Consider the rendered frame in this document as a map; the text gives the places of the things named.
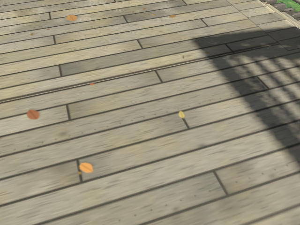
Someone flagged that stairs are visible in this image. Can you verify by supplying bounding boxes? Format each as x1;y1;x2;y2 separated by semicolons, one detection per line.
263;2;300;29

